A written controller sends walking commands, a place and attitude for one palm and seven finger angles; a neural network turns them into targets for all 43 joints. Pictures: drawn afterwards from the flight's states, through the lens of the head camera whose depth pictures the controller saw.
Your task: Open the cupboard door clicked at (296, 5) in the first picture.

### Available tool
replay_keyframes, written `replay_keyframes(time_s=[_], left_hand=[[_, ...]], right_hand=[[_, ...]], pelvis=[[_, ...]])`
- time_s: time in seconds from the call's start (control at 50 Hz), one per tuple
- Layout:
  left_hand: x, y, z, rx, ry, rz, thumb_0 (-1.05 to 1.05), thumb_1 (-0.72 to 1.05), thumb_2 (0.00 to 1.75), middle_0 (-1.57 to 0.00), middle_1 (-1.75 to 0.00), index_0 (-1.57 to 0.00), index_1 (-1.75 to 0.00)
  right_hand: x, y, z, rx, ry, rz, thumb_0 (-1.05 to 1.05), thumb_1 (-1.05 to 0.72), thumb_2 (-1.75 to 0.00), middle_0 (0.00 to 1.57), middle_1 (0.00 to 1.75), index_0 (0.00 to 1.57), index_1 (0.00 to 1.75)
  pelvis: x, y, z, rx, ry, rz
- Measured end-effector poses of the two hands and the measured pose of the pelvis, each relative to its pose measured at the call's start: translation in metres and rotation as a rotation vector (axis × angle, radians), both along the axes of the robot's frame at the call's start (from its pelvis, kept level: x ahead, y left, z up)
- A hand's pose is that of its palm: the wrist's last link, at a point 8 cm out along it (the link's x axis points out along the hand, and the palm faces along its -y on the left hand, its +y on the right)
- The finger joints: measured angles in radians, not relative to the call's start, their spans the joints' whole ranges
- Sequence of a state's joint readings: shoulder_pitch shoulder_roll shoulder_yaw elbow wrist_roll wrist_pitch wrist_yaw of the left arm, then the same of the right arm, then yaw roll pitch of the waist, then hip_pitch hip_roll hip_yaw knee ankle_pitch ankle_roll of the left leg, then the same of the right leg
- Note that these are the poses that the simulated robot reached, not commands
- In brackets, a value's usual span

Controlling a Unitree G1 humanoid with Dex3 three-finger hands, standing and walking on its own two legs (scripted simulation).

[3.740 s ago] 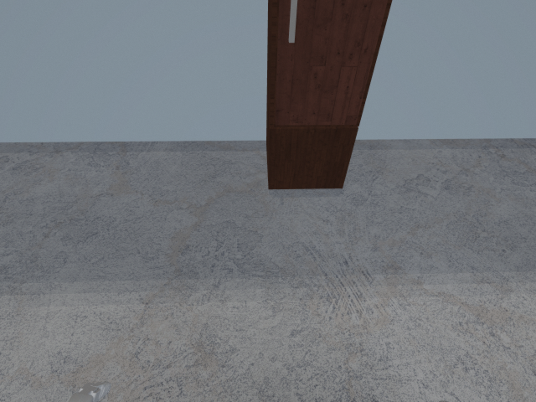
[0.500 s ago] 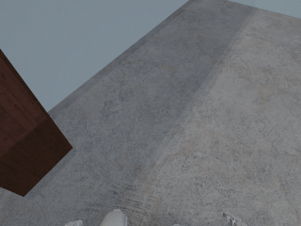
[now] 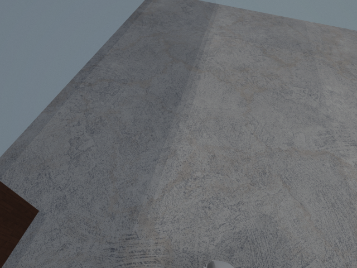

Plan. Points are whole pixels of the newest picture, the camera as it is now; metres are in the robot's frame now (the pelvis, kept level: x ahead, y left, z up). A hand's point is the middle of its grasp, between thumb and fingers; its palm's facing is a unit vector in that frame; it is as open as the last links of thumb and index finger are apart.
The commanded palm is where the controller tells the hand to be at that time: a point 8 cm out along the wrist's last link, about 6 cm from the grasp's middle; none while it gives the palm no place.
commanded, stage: walk to a spot facing it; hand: left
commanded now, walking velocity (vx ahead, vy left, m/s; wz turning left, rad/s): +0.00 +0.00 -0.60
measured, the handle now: out of the picture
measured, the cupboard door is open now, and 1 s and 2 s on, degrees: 0 0 0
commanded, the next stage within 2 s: turn to face it in 0.58 s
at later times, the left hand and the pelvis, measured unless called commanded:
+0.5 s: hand out of the picture +0.13 +0.11 -0.15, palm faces -0.21 -0.95 -0.24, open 7.4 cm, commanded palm none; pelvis +0.02 -0.07 +0.00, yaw -15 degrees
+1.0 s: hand (127, 226) +0.24 +0.15 -0.18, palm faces -0.23 -0.96 -0.17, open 7.4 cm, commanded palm none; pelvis +0.15 -0.02 +0.00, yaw -16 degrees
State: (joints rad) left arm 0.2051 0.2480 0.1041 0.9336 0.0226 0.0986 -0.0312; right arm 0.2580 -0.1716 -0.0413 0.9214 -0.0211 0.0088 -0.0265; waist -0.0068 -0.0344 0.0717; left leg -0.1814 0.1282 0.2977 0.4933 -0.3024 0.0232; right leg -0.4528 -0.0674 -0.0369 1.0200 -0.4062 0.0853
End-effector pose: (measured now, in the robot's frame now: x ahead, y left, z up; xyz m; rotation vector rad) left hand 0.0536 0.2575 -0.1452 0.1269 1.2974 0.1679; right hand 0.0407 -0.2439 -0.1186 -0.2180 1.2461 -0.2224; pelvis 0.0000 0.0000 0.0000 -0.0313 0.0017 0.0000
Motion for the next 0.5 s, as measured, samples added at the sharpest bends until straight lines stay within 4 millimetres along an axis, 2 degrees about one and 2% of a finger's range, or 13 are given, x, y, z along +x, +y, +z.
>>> replay_keyframes(time_s=[0.14, 0.18, 0.22, 0.26, 0.34, 0.42, 0.5], left_hand=[[0.074, -0.046, 0.012, 0.052, -0.115, -0.183, 0.01, 0.91, 0.9, -0.2, -0.29, -0.19, -0.3], [0.091, -0.061, 0.015, 0.077, -0.165, -0.227, 0.01, 0.91, 0.9, -0.2, -0.29, -0.19, -0.3], [0.099, -0.073, 0.022, 0.089, -0.194, -0.248, 0.01, 0.91, 0.9, -0.2, -0.29, -0.2, -0.3], [0.102, -0.082, 0.03, 0.094, -0.205, -0.256, 0.01, 0.91, 0.9, -0.2, -0.29, -0.2, -0.3], [0.099, -0.096, 0.039, 0.087, -0.184, -0.282, 0.01, 0.91, 0.9, -0.2, -0.29, -0.2, -0.3], [0.091, -0.104, 0.038, 0.065, -0.149, -0.3, 0.01, 0.91, 0.9, -0.2, -0.29, -0.2, -0.3], [0.078, -0.104, 0.03, 0.043, -0.093, -0.289, 0.01, 0.91, 0.9, -0.2, -0.29, -0.2, -0.3]], right_hand=[[-0.071, -0.032, -0.035, 0.064, 0.11, -0.168, 0.01, -0.9, -0.9, 0.2, 0.3, 0.21, 0.3], [-0.085, -0.043, -0.047, 0.083, 0.135, -0.2, 0.01, -0.9, -0.9, 0.2, 0.3, 0.21, 0.3], [-0.091, -0.05, -0.049, 0.089, 0.152, -0.222, 0.01, -0.91, -0.9, 0.2, 0.3, 0.2, 0.3], [-0.089, -0.056, -0.045, 0.096, 0.143, -0.235, 0.01, -0.91, -0.9, 0.2, 0.3, 0.2, 0.3], [-0.071, -0.068, -0.033, 0.102, 0.067, -0.246, 0.01, -0.91, -0.9, 0.19, 0.29, 0.2, 0.3], [-0.048, -0.079, -0.024, 0.089, -0.005, -0.248, 0.01, -0.91, -0.9, 0.19, 0.29, 0.2, 0.3], [-0.023, -0.086, -0.017, 0.067, -0.047, -0.242, 0.01, -0.91, -0.9, 0.19, 0.3, 0.2, 0.3]], pelvis=[[-0.002, -0.028, -0.014, 0.039, 0.007, -0.103], [-0.003, -0.038, -0.02, 0.04, 0.005, -0.125], [-0.004, -0.044, -0.018, 0.043, -0.002, -0.137], [-0.003, -0.05, -0.012, 0.052, -0.007, -0.159], [0.001, -0.06, -0.001, 0.066, -0.005, -0.203], [0.009, -0.065, 0.004, 0.067, 0.0, -0.24], [0.023, -0.065, 0.004, 0.054, 0.003, -0.263]])
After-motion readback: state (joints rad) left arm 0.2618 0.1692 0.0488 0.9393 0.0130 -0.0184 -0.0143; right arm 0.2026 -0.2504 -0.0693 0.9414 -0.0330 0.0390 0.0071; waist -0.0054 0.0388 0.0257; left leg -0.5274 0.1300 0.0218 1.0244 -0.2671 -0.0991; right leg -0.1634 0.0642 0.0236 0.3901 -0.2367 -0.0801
